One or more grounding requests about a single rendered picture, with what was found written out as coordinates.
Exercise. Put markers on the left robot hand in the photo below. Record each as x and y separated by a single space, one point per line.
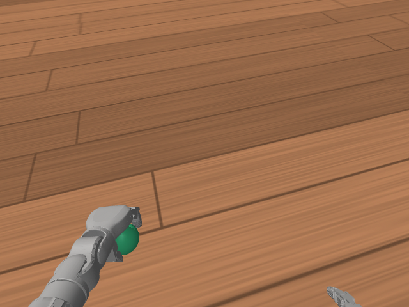
116 219

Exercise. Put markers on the right robot hand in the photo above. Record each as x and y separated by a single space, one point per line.
343 299

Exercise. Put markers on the ball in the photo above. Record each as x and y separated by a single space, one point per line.
128 240

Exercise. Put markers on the left robot arm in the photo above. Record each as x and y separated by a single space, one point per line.
79 273

